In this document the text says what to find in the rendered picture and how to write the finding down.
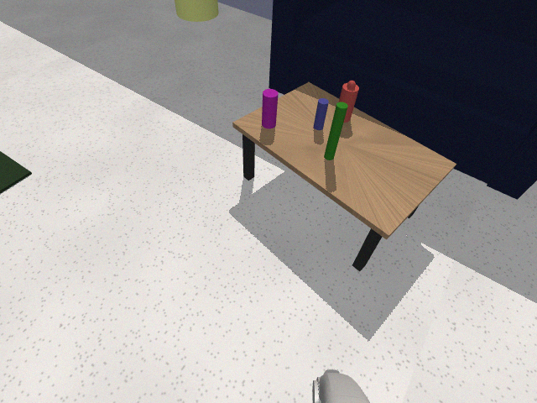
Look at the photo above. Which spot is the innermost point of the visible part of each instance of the sofa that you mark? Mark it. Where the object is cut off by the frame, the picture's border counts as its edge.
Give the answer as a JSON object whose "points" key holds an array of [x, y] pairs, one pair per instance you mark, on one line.
{"points": [[457, 76]]}

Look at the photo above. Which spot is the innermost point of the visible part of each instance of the coffee table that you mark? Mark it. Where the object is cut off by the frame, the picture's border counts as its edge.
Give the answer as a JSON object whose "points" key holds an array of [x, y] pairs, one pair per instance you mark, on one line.
{"points": [[378, 174]]}

